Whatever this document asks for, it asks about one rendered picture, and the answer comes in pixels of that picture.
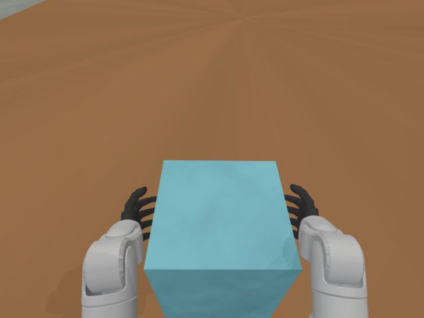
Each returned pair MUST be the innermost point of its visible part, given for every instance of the robot left forearm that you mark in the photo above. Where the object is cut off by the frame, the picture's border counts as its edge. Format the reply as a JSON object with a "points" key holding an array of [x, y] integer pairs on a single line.
{"points": [[109, 273]]}

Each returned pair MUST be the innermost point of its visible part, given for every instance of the robot left hand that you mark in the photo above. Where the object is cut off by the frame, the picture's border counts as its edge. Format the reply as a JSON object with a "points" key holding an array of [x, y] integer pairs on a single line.
{"points": [[132, 207]]}

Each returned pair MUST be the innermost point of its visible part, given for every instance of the robot right forearm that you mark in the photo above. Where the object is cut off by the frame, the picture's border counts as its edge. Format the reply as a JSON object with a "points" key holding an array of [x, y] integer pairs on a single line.
{"points": [[337, 270]]}

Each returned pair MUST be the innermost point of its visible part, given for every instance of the carton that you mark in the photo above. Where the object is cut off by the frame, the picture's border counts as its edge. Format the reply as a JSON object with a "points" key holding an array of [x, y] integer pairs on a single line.
{"points": [[221, 243]]}

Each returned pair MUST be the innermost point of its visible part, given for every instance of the robot right hand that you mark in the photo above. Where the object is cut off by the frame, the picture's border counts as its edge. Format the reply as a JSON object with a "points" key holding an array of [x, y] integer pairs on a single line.
{"points": [[305, 204]]}

